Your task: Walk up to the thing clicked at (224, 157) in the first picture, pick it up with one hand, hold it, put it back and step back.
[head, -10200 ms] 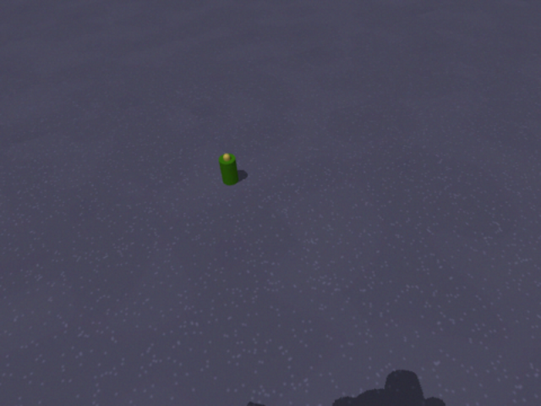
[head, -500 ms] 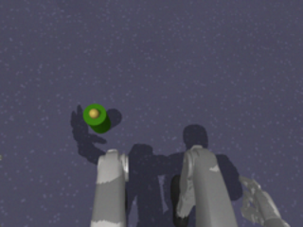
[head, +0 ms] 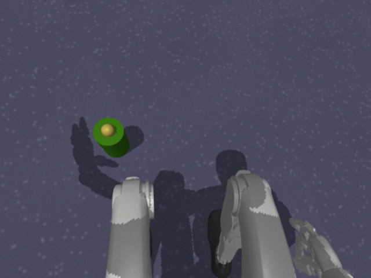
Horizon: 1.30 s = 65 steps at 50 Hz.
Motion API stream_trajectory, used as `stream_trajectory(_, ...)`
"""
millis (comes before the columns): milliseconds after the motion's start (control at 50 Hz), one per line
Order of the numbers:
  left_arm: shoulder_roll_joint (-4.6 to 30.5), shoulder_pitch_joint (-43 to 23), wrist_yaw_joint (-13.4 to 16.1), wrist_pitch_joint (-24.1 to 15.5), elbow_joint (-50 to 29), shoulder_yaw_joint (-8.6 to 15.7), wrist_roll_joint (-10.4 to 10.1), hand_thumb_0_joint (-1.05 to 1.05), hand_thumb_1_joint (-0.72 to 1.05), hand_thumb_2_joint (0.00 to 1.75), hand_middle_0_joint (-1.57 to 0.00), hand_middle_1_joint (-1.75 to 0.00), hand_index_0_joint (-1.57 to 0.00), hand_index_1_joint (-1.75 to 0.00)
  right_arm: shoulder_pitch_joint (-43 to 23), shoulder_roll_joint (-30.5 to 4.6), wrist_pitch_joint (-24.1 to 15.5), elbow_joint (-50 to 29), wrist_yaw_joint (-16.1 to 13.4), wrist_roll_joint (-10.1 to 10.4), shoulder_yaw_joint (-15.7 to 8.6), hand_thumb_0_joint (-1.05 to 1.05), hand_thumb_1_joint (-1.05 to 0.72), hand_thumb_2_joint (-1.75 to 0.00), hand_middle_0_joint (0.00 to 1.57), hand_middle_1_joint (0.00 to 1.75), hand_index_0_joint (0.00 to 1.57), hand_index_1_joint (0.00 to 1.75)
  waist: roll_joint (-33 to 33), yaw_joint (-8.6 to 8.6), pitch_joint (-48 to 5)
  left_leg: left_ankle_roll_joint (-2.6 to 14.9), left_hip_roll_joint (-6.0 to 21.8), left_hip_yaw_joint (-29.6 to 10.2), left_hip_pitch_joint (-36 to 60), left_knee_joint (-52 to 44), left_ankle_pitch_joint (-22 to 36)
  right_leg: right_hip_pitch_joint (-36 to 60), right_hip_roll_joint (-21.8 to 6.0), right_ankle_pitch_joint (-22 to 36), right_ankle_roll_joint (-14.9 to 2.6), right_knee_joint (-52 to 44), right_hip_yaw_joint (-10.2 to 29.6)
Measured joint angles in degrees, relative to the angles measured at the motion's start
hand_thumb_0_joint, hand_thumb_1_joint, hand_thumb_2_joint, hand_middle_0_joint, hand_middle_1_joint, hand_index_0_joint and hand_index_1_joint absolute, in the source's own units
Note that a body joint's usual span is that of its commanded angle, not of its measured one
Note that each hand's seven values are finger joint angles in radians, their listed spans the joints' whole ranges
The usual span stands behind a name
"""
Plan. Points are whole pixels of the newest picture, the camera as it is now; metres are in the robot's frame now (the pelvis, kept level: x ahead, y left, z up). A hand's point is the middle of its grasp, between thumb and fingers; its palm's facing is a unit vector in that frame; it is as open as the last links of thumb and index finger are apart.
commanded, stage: go down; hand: left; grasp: from the side
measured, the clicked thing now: (112, 137) +0.48 +0.22 -0.30
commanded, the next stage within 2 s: approach in 0.52 s
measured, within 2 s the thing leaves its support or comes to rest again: neither
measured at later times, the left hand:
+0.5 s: hand out of the picture +0.39 +0.42 -0.01, palm faces +0.22 -0.97 -0.10, open 17.3 cm
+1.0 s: hand (17, 141) +0.40 +0.38 -0.11, palm faces +0.22 -0.98 +0.00, open 17.5 cm
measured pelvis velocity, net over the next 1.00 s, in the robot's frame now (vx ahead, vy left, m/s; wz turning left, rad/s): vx -0.01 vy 0.00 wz -0.05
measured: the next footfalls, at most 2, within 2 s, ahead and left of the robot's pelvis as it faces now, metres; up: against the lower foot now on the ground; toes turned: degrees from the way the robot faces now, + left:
none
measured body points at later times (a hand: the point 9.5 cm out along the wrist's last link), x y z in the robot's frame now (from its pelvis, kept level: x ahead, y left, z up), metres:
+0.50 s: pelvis +0.00 +0.00 -0.02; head +0.21 +0.07 +0.38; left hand +0.37 +0.47 +0.00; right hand +0.15 -0.28 -0.11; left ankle +0.08 +0.12 -0.36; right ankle +0.12 -0.13 -0.36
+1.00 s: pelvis -0.01 +0.00 -0.06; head +0.22 +0.10 +0.32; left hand +0.38 +0.43 -0.11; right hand +0.15 -0.27 -0.14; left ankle +0.08 +0.12 -0.36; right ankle +0.12 -0.13 -0.36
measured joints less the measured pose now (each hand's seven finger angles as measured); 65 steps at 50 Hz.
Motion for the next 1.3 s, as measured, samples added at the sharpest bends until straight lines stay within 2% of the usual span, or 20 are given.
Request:
stream_trajectory(240, 1.37, -1.3, -0.49, -0.23, 0.8, 0.16, -0.02, -0.02, -0.49, 0.08, -0.04, -0.07, -0.04, -0.07, 0.7, -0.12, 0.34, 0.34, 0.31, 0.0, 0.47, 0.01, -0.92, -0.9, 0.2, 0.3, 0.21, 0.3, -0.29, -0.42, 0.34, 0.19, -0.21, -0.07, -1.74, 1.73, 0.21, -1.49, -0.08, 0.19, 0.15, 1.5, 0.07)
stream_trajectory(520, 2.52, -2.25, -1.29, -1.3, 1.91, 1.66, -0.35, -0.02, -0.5, 0.08, -0.05, -0.08, -0.04, -0.07, 0.37, -0.47, 0.62, 0.28, 0.58, -0.3, 0.88, 0.01, -0.92, -0.9, 0.2, 0.3, 0.21, 0.3, -0.46, -0.89, 1.02, 0.48, -0.34, -0.16, -3.08, 3.52, 0.05, -2.57, -0.09, 0.08, 0.44, 2.99, 0.11)
stream_trajectory(720, 2.75, -2.6, -1.92, -2.32, 2.08, 1.8, -1.25, -0.02, -0.52, 0.08, -0.06, -0.08, -0.05, -0.09, -0.07, -0.56, 0.75, 0.11, 0.81, -0.39, 1.23, 0.01, -0.92, -0.9, 0.2, 0.3, 0.21, 0.3, -0.85, -0.97, 1.39, 0.67, -0.48, -0.25, -3.88, 4.58, -0.02, -3.11, -0.14, -0.03, 0.6, 3.83, 0.1)
stream_trajectory(800, 2.51, -3.16, -2.22, -5.29, 4.4, 1.51, -3.23, -0.01, -0.56, 0.06, -0.07, -0.09, -0.05, -0.09, -0.7, -0.83, 0.24, 0.08, 1.02, -0.88, 1.95, 0.01, -0.92, -0.9, 0.2, 0.3, 0.21, 0.3, -1.16, -1.27, 2.11, 0.72, -0.43, -0.39, -4.38, 5.49, -0.06, -3.57, -0.03, 0.07, 0.67, 4.56, 0.03)
stream_trajectory(900, 1.82, -4.57, -1.78, -10.91, 8.98, 0.57, -5.18, -0.01, -0.58, 0.05, -0.07, -0.09, -0.06, -0.1, -2.19, -1.37, -0.05, -0.39, 1.68, -2.09, 3.83, 0.01, -0.92, -0.9, 0.2, 0.3, 0.21, 0.3, -2.22, -2.09, 4.36, 0.53, -0.32, -1.17, -5.59, 8.17, -0.19, -4.68, 0.28, 0.39, 0.67, 6.7, -0.46)
stream_trajectory(1140, 0.97, -5.38, 2.75, -22.8, 15.06, -0.37, -2.88, -0.02, -0.57, 0.05, -0.07, -0.09, -0.06, -0.1, -8.26, -1.22, 2.56, -2.13, 3.73, -7.52, 10.56, 0.01, -0.92, -0.9, 0.2, 0.3, 0.21, 0.3, -7.26, -5.69, 13.03, -0.14, -0.48, -5.43, -8.53, 17.11, -0.58, -6.28, 1.2, 1.73, 0.95, 12.62, -3.52)
stream_trajectory(1240, -0.07, -4.56, 5.33, -27.04, 16.34, -2.33, -2.63, -0.02, -0.58, 0.06, -0.07, -0.1, -0.05, -0.11, -10.24, -1.14, 3.84, -2.47, 4.32, -9.66, 12.99, 0.0, -0.92, -0.9, 0.2, 0.3, 0.21, 0.3, -8.65, -6.66, 15.65, 0.11, -0.52, -6.91, -8.81, 19.64, -0.72, -5.75, 1.66, 2.19, 1.28, 13.74, -4.64)
stream_trajectory(1300, -1.25, -4.04, 7.51, -29.47, 17.59, -4.46, -2.86, -0.02, -0.59, 0.06, -0.06, -0.11, -0.05, -0.11, -11.24, -1.21, 4.43, -2.69, 4.72, -10.8, 14.33, 0.0, -0.93, -0.91, 0.2, 0.3, 0.21, 0.3, -9.2, -7.12, 16.88, 0.36, -0.49, -7.6, -8.67, 20.82, -0.78, -5.19, 1.95, 2.45, 1.52, 14.18, -5.16)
